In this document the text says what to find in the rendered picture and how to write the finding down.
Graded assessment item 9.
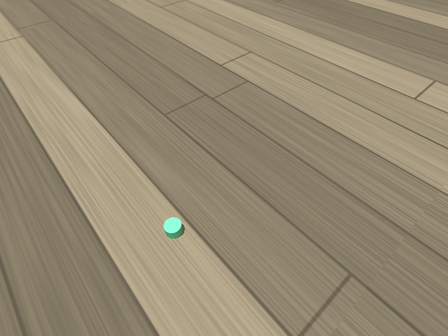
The tin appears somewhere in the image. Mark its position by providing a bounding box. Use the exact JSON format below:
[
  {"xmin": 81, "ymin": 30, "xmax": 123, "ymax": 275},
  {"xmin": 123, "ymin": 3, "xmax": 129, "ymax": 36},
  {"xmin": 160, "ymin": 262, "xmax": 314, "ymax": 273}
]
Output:
[{"xmin": 164, "ymin": 217, "xmax": 183, "ymax": 239}]

